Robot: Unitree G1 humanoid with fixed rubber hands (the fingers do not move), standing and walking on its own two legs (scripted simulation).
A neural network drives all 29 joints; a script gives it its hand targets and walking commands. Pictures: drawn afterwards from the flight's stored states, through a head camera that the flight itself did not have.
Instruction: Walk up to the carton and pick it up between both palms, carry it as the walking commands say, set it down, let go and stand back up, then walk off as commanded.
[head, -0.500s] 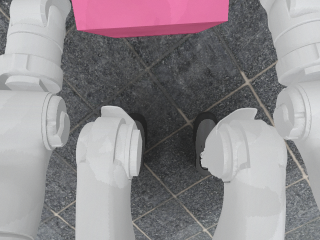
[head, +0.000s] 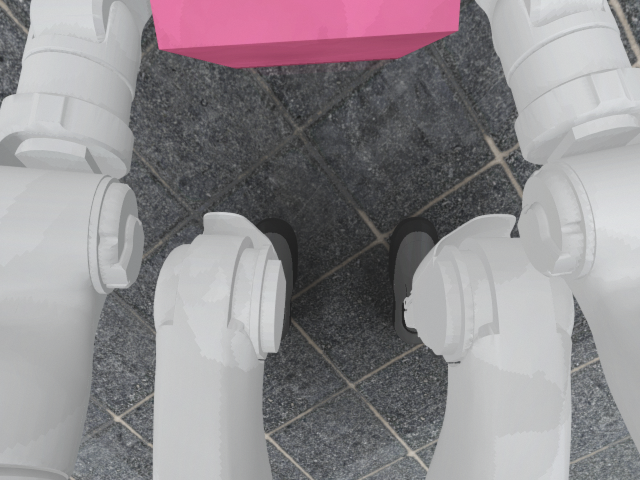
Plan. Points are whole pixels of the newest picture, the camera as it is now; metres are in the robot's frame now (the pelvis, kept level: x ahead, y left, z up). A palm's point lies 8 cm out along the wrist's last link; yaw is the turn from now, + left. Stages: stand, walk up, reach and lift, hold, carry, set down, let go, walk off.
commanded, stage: reach and lift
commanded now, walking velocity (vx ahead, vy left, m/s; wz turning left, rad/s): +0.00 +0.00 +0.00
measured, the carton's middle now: out of the picture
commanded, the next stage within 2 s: none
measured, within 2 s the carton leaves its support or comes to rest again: leaves its support in 0.78 s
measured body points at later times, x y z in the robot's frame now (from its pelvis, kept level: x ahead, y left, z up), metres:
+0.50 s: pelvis +0.00 +0.00 -0.01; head +0.38 +0.00 +0.23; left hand +0.57 +0.19 -0.18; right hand +0.58 -0.12 -0.19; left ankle +0.11 +0.11 -0.33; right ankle +0.11 -0.12 -0.33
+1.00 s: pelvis +0.00 -0.01 +0.01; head +0.37 +0.01 +0.25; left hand +0.57 +0.17 -0.15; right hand +0.58 -0.14 -0.15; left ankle +0.11 +0.11 -0.33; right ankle +0.11 -0.12 -0.33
